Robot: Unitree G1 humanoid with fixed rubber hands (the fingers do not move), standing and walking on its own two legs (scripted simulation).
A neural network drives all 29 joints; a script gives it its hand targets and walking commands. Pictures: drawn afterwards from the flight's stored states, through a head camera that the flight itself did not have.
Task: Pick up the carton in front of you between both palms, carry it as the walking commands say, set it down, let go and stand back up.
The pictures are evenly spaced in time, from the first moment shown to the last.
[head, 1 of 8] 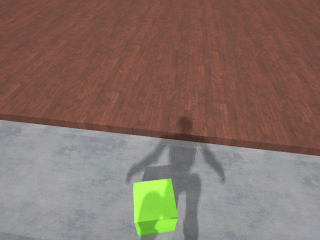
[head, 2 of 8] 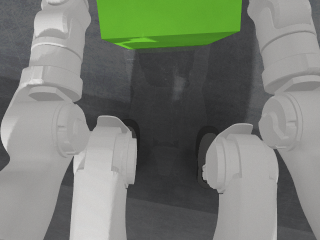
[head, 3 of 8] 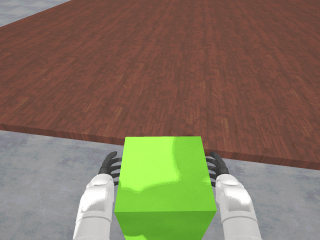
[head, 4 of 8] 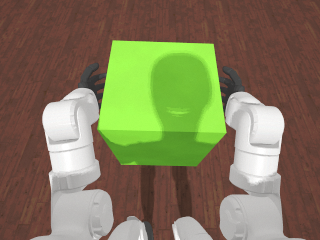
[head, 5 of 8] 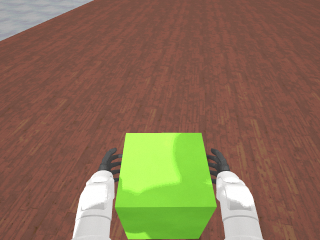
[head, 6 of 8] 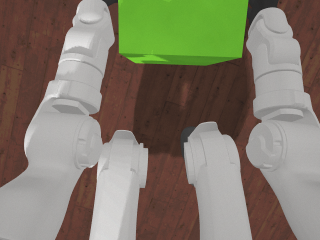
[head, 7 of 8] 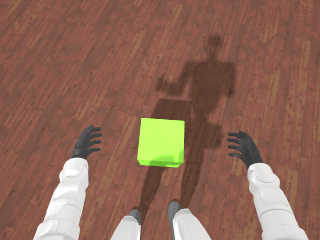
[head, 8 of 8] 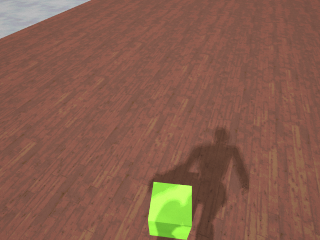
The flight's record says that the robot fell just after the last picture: no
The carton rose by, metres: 0.85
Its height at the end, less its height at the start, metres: +0.09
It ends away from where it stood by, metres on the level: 1.88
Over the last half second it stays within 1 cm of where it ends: yes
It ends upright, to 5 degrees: yes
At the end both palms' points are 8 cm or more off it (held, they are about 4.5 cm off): yes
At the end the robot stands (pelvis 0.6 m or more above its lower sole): yes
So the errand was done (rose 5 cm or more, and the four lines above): yes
